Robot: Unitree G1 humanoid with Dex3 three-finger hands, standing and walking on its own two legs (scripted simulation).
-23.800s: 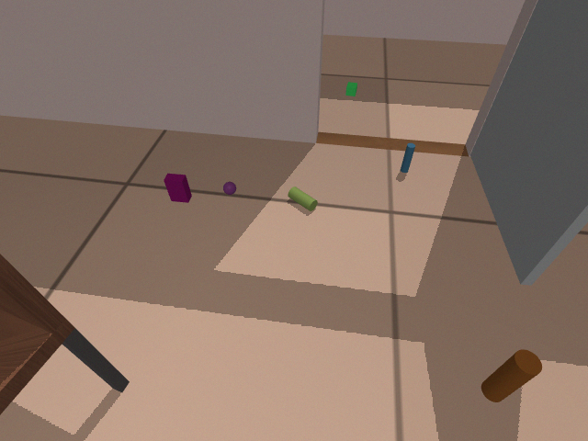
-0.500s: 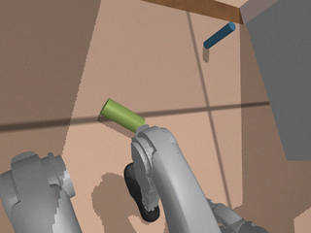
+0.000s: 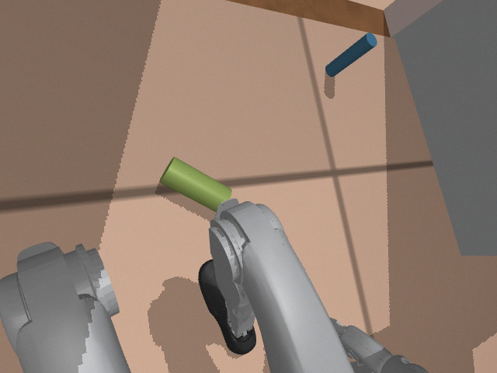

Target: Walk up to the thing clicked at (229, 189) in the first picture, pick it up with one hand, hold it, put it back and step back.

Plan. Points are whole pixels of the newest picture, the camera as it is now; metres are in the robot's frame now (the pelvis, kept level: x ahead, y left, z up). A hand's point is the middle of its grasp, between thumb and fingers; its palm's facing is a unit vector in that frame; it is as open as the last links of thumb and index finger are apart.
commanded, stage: close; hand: left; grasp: from above
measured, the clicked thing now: out of the picture +0.42 +0.31 -0.27
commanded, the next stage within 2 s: settle in 0.10 s
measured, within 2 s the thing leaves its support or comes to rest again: leaves its support in 0.52 s
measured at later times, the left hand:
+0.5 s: hand out of the picture +0.40 +0.32 -0.25, palm faces -0.42 -0.17 -0.89, open 8.8 cm
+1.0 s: hand out of the picture +0.39 +0.31 -0.15, palm faces -0.42 -0.16 -0.89, open 8.8 cm
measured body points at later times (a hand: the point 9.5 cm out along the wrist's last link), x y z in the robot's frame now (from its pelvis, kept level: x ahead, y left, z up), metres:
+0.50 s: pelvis +0.00 +0.00 +0.00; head +0.25 +0.14 +0.35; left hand +0.42 +0.32 -0.20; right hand +0.09 -0.24 -0.06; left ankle +0.07 +0.14 -0.27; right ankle +0.11 -0.12 -0.27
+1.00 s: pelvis +0.00 -0.01 +0.02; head +0.21 +0.07 +0.41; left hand +0.41 +0.32 -0.10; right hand +0.11 -0.26 -0.09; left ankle +0.07 +0.14 -0.27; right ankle +0.11 -0.12 -0.27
